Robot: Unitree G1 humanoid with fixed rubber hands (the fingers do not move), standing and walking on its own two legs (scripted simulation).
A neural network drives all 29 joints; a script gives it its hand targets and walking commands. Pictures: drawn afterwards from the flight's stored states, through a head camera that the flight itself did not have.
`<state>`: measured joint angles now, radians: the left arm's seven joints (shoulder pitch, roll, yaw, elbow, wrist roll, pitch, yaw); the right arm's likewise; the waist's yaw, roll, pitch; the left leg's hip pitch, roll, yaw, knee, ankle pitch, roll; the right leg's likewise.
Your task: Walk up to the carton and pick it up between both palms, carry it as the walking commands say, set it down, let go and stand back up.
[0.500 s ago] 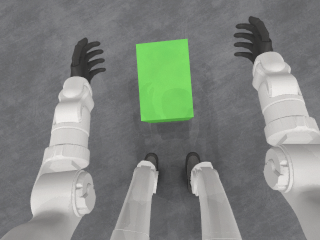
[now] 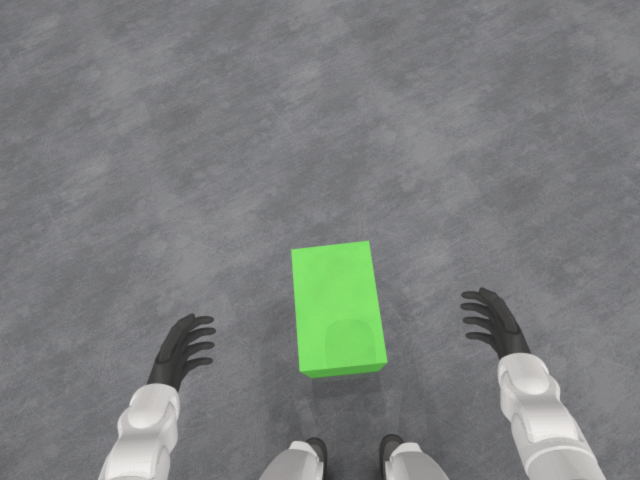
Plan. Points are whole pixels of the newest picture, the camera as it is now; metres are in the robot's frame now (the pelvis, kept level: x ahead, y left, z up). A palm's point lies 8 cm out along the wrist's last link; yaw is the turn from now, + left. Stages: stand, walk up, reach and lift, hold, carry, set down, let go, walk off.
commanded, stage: let go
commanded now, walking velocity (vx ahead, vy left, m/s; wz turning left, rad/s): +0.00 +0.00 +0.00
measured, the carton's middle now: (338, 315) +0.43 +0.04 -0.61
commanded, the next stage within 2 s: stand in 0.74 s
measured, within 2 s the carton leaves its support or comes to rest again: neither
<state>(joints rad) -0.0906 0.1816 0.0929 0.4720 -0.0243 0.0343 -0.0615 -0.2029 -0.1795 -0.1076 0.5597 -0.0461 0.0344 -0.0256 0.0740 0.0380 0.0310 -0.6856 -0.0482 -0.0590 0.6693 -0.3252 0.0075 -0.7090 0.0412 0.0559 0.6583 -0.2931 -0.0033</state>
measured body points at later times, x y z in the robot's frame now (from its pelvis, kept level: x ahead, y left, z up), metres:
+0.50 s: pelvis +0.00 -0.01 +0.02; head +0.01 -0.02 +0.47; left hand +0.17 +0.22 -0.05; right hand +0.18 -0.24 -0.06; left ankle -0.02 +0.11 -0.72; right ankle +0.00 -0.12 -0.72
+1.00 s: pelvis +0.02 -0.01 +0.02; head -0.03 -0.01 +0.46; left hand +0.16 +0.29 -0.06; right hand +0.15 -0.30 -0.06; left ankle -0.02 +0.11 -0.72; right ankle +0.00 -0.12 -0.72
